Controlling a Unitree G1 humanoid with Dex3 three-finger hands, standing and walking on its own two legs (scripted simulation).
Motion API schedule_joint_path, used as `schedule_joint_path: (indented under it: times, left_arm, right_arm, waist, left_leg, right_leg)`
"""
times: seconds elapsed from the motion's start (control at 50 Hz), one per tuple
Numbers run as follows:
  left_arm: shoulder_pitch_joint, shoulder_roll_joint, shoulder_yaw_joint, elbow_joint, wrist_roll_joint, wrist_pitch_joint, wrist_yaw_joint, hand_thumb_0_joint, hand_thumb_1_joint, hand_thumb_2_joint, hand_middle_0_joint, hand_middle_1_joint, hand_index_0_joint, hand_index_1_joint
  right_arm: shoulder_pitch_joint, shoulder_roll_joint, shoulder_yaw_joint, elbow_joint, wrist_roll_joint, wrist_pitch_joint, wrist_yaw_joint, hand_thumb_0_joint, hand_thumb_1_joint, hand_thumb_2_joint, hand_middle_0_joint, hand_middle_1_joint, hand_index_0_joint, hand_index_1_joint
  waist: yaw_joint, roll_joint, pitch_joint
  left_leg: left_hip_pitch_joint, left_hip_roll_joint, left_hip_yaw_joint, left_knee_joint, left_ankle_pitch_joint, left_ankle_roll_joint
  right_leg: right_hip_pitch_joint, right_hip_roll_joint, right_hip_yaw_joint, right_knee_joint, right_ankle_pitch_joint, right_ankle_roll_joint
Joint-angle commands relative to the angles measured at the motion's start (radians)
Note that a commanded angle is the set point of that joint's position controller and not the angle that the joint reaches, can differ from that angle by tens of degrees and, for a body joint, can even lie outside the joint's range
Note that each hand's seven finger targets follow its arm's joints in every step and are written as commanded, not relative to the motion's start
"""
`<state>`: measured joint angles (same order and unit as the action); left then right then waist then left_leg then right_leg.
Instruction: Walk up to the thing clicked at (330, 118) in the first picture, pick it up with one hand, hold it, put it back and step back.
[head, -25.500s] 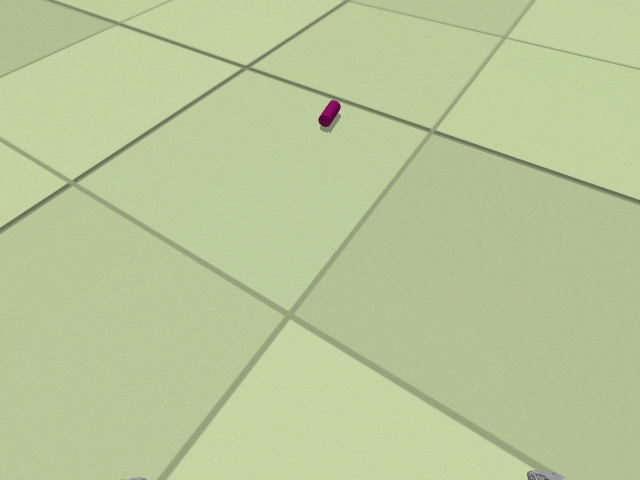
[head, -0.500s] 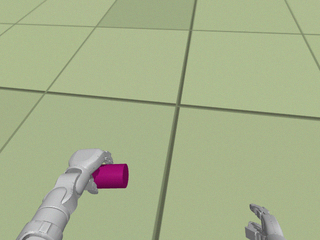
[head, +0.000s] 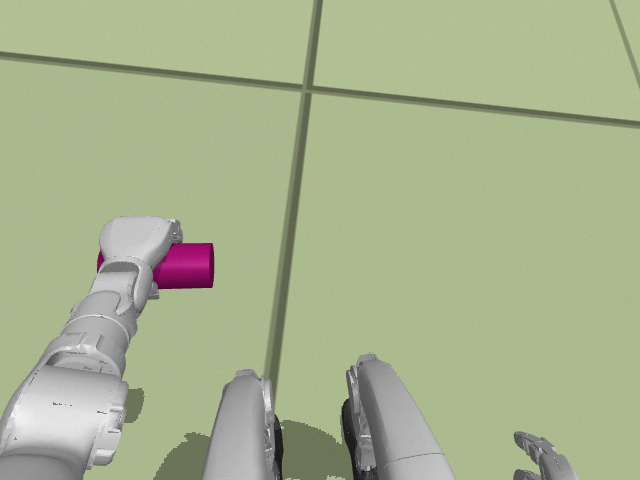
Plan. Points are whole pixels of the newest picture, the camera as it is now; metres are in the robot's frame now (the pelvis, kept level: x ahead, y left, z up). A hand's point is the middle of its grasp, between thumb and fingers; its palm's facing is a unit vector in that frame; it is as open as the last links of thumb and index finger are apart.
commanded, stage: crouch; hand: left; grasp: from above
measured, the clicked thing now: (160, 266) +0.42 +0.22 -0.14
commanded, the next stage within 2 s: lower in 1.28 s
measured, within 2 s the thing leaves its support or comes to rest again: neither
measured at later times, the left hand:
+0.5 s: hand (182, 280) +0.46 +0.23 -0.32, palm faces -0.45 +0.03 -0.89, open 9.6 cm
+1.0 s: hand (189, 283) +0.48 +0.24 -0.40, palm faces -0.47 +0.02 -0.88, open 9.5 cm
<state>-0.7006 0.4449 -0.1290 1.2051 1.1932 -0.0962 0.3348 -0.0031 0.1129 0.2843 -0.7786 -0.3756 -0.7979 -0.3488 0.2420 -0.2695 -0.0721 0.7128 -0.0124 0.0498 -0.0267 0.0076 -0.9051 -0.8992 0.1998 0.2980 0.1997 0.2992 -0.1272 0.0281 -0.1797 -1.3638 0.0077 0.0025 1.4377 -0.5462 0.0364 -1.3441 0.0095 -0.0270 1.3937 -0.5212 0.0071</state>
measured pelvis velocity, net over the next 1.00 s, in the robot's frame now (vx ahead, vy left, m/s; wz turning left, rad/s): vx -0.02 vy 0.00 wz -0.08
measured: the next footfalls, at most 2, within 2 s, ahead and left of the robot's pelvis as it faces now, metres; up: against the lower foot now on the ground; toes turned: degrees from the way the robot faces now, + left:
none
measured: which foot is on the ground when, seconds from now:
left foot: down 0.00-1.00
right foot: down 0.00-1.00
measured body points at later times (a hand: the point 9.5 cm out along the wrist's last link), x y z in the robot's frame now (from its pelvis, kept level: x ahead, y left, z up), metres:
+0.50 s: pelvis -0.02 +0.00 -0.17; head +0.21 +0.04 +0.22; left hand +0.48 +0.22 -0.27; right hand +0.02 -0.28 -0.28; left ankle +0.06 +0.10 -0.58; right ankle +0.06 -0.13 -0.58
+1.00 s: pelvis -0.02 +0.00 -0.23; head +0.24 +0.04 +0.13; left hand +0.50 +0.23 -0.35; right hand -0.01 -0.28 -0.33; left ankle +0.06 +0.10 -0.58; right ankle +0.06 -0.13 -0.58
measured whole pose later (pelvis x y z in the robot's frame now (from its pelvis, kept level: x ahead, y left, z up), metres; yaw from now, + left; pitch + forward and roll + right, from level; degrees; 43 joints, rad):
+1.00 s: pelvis -0.02 +0.00 -0.23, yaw -5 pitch +38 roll -8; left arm -1.03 0.75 0.05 1.42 1.30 -0.24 0.33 0.00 0.13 0.27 -0.77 -0.38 -0.79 -0.35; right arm 0.20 -0.27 0.04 0.69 -0.11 -0.03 0.14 0.00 -0.91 -0.90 0.20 0.30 0.20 0.30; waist -0.26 0.01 -0.06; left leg -2.21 0.01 -0.06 2.24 -0.70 0.05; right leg -2.14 0.00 -0.11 2.15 -0.67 0.00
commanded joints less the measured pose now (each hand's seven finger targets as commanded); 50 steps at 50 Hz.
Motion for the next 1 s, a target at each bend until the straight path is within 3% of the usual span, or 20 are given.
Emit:
schedule_joint_path:
  times: [0.0, 0.04, 0.06, 0.1, 0.12, 0.16, 0.18, 0.22, 0.26, 0.32, 0.4, 0.44, 0.46, 0.58, 0.74, 0.8, 0.84, 0.92, 0.98]
  left_arm:
    - [-0.465, 0.246, 0.069, -0.182, -0.017, 0.014, 0.032, 0.000, 0.652, 0.635, -1.020, -0.543, -1.038, -0.527]
    - [-0.452, 0.246, 0.066, -0.101, -0.009, 0.016, 0.020, 0.000, 0.625, 0.602, -0.997, -0.535, -1.020, -0.515]
    - [-0.433, 0.263, 0.080, -0.073, -0.009, 0.016, 0.016, 0.000, 0.618, 0.611, -0.990, -0.542, -1.014, -0.520]
    - [-0.506, 0.273, 0.081, -0.107, -0.015, 0.003, 0.003, 0.000, 0.614, 0.603, -0.974, -0.537, -1.003, -0.510]
    - [-0.529, 0.303, 0.093, -0.115, -0.012, -0.006, 0.000, 0.000, 0.620, 0.607, -0.984, -0.521, -1.008, -0.500]
    - [-0.527, 0.283, 0.086, -0.070, -0.005, -0.021, -0.010, 0.000, 0.637, 0.588, -0.973, -0.534, -1.010, -0.499]
    - [-0.559, 0.312, 0.098, -0.085, -0.002, -0.032, -0.009, 0.000, 0.636, 0.589, -0.982, -0.520, -1.013, -0.491]
    - [-0.549, 0.328, 0.111, -0.025, 0.010, -0.047, -0.008, 0.000, 0.670, 0.594, -0.994, -0.523, -1.029, -0.489]
    - [-0.571, 0.381, 0.138, -0.032, 0.028, -0.062, 0.001, 0.000, 0.659, 0.625, -0.989, -0.533, -1.020, -0.505]
    - [-0.599, 0.402, 0.152, -0.042, 0.051, -0.080, 0.019, 0.000, 0.676, 0.599, -0.999, -0.516, -1.033, -0.484]
    - [-0.640, 0.446, 0.184, -0.059, 0.070, -0.087, 0.039, 0.000, 0.697, 0.583, -1.023, -0.497, -1.055, -0.466]
    - [-0.666, 0.411, 0.167, -0.054, 0.066, -0.087, 0.037, 0.000, 0.703, 0.591, -1.029, -0.505, -1.061, -0.475]
    - [-0.674, 0.433, 0.174, -0.062, 0.070, -0.089, 0.040, 0.000, 0.700, 0.591, -1.035, -0.501, -1.063, -0.474]
    - [-0.613, 0.442, 0.187, -0.002, 0.055, -0.082, 0.026, 0.000, 0.769, 0.597, -1.077, -0.530, -1.113, -0.495]
    - [-0.629, 0.485, 0.197, -0.010, 0.070, -0.120, 0.010, 0.000, 0.804, 0.608, -1.096, -0.547, -1.135, -0.509]
    - [-0.640, 0.481, 0.195, 0.038, 0.081, -0.129, 0.017, 0.000, 0.806, 0.581, -1.094, -0.531, -1.137, -0.489]
    - [-0.664, 0.523, 0.207, 0.023, 0.092, -0.137, 0.023, 0.000, 0.776, 0.549, -1.073, -0.516, -1.116, -0.474]
    - [-0.700, 0.536, 0.211, 0.045, 0.099, -0.140, 0.034, 0.000, 0.793, 0.576, -1.074, -0.542, -1.119, -0.498]
    - [-0.715, 0.565, 0.220, 0.054, 0.099, -0.141, 0.040, 0.000, 0.796, 0.559, -1.066, -0.542, -1.116, -0.492]
  right_arm:
    - [0.099, -0.169, -0.056, -0.078, -0.014, -0.047, -0.012, 0.000, -0.898, -0.901, 0.200, 0.300, 0.200, 0.300]
    - [0.103, -0.170, -0.052, -0.072, -0.014, -0.050, -0.014, 0.000, -0.898, -0.902, 0.200, 0.300, 0.200, 0.300]
    - [0.105, -0.174, -0.051, -0.072, -0.016, -0.053, -0.012, 0.000, -0.898, -0.902, 0.200, 0.300, 0.200, 0.300]
    - [0.111, -0.181, -0.048, -0.068, -0.021, -0.060, -0.007, 0.000, -0.895, -0.900, 0.200, 0.300, 0.200, 0.300]
    - [0.112, -0.181, -0.049, -0.066, -0.021, -0.063, -0.006, 0.000, -0.894, -0.900, 0.200, 0.300, 0.200, 0.300]
    - [0.123, -0.187, -0.040, -0.051, -0.028, -0.070, 0.004, 0.000, -0.891, -0.899, 0.200, 0.300, 0.200, 0.300]
    - [0.122, -0.189, -0.036, -0.051, -0.028, -0.073, 0.007, 0.000, -0.892, -0.899, 0.200, 0.300, 0.200, 0.300]
    - [0.132, -0.197, -0.027, -0.040, -0.036, -0.081, 0.017, 0.000, -0.889, -0.899, 0.200, 0.300, 0.200, 0.300]
    - [0.139, -0.205, -0.022, -0.039, -0.043, -0.086, 0.028, 0.000, -0.889, -0.900, 0.200, 0.300, 0.200, 0.300]
    - [0.151, -0.205, -0.010, -0.035, -0.054, -0.092, 0.045, 0.000, -0.890, -0.900, 0.200, 0.300, 0.200, 0.300]
    - [0.175, -0.211, -0.006, -0.023, -0.067, -0.099, 0.068, 0.000, -0.893, -0.902, 0.200, 0.300, 0.200, 0.300]
    - [0.183, -0.212, -0.007, -0.022, -0.074, -0.102, 0.082, 0.000, -0.895, -0.903, 0.200, 0.300, 0.200, 0.300]
    - [0.187, -0.212, -0.009, -0.020, -0.075, -0.100, 0.084, 0.000, -0.897, -0.904, 0.200, 0.300, 0.200, 0.300]
    - [0.196, -0.207, -0.007, -0.021, -0.086, -0.100, 0.112, 0.000, -0.902, -0.904, 0.200, 0.300, 0.200, 0.300]
    - [0.204, -0.218, 0.001, -0.015, -0.092, -0.081, 0.140, 0.000, -0.903, -0.904, 0.200, 0.300, 0.200, 0.300]
    - [0.196, -0.235, 0.008, -0.020, -0.097, -0.083, 0.147, 0.000, -0.902, -0.903, 0.200, 0.300, 0.200, 0.300]
    - [0.194, -0.239, 0.012, -0.021, -0.098, -0.080, 0.149, 0.000, -0.903, -0.904, 0.200, 0.300, 0.200, 0.300]
    - [0.198, -0.250, 0.025, -0.026, -0.105, -0.082, 0.156, 0.000, -0.902, -0.903, 0.200, 0.300, 0.200, 0.300]
    - [0.190, -0.257, 0.032, -0.030, -0.108, -0.084, 0.155, 0.000, -0.900, -0.902, 0.200, 0.300, 0.200, 0.300]
  waist:
    - [-0.012, 0.128, -0.570]
    - [-0.035, 0.093, -0.532]
    - [-0.031, 0.078, -0.518]
    - [-0.050, 0.115, -0.554]
    - [-0.046, 0.127, -0.589]
    - [-0.075, 0.112, -0.559]
    - [-0.078, 0.110, -0.587]
    - [-0.090, 0.109, -0.557]
    - [-0.085, 0.151, -0.593]
    - [-0.091, 0.197, -0.643]
    - [-0.091, 0.265, -0.724]
    - [-0.119, 0.283, -0.714]
    - [-0.109, 0.282, -0.729]
    - [-0.117, 0.236, -0.701]
    - [-0.122, 0.237, -0.660]
    - [-0.140, 0.258, -0.620]
    - [-0.130, 0.293, -0.618]
    - [-0.155, 0.292, -0.602]
    - [-0.156, 0.314, -0.593]
  left_leg:
    - [0.252, -0.017, -0.059, -0.078, 0.113, -0.026]
    - [0.149, -0.021, -0.060, -0.045, 0.023, -0.024]
    - [0.120, -0.023, -0.069, -0.034, -0.017, -0.024]
    - [0.101, -0.020, -0.096, 0.004, -0.042, -0.028]
    - [0.094, -0.022, -0.098, 0.022, -0.055, -0.027]
    - [0.045, -0.020, -0.122, 0.075, -0.051, -0.025]
    - [0.017, -0.023, -0.112, 0.099, -0.058, -0.021]
    - [-0.008, -0.020, -0.138, 0.137, -0.055, -0.023]
    - [-0.022, -0.021, -0.130, 0.174, -0.050, -0.024]
    - [-0.059, -0.025, -0.103, 0.236, -0.014, -0.024]
    - [-0.025, -0.024, -0.088, 0.312, 0.115, -0.026]
    - [-0.020, -0.018, -0.089, 0.345, 0.146, -0.025]
    - [-0.026, -0.019, -0.077, 0.361, 0.146, -0.021]
    - [-0.115, -0.021, -0.053, 0.453, 0.198, -0.007]
    - [-0.198, -0.015, -0.051, 0.531, 0.217, -0.002]
    - [-0.216, -0.012, -0.074, 0.532, 0.185, -0.013]
    - [-0.212, -0.010, -0.078, 0.539, 0.155, -0.014]
    - [-0.244, -0.008, -0.084, 0.562, 0.120, -0.014]
    - [-0.253, -0.005, -0.097, 0.562, 0.075, -0.019]
  right_leg:
    - [0.064, 0.015, -0.004, -0.041, 0.106, -0.055]
    - [0.016, 0.019, -0.008, -0.009, 0.035, -0.055]
    - [-0.018, 0.018, -0.012, 0.010, 0.001, -0.055]
    - [-0.099, 0.012, -0.019, 0.067, -0.022, -0.056]
    - [-0.105, 0.015, -0.022, 0.089, -0.031, -0.059]
    - [-0.191, 0.007, -0.030, 0.139, -0.025, -0.054]
    - [-0.193, 0.009, -0.031, 0.155, -0.031, -0.055]
    - [-0.274, 0.001, -0.037, 0.201, -0.031, -0.051]
    - [-0.305, -0.003, -0.036, 0.234, -0.030, -0.052]
    - [-0.329, -0.004, -0.037, 0.280, -0.008, -0.054]
    - [-0.360, -0.007, -0.042, 0.339, 0.070, -0.055]
    - [-0.396, -0.004, -0.050, 0.361, 0.084, -0.055]
    - [-0.385, 0.003, -0.051, 0.363, 0.089, -0.055]
    - [-0.351, 0.009, -0.052, 0.406, 0.150, -0.045]
    - [-0.378, 0.025, -0.063, 0.476, 0.177, -0.043]
    - [-0.454, 0.021, -0.079, 0.513, 0.136, -0.048]
    - [-0.478, 0.026, -0.087, 0.530, 0.112, -0.052]
    - [-0.497, 0.021, -0.093, 0.552, 0.101, -0.047]
    - [-0.531, 0.018, -0.102, 0.574, 0.067, -0.049]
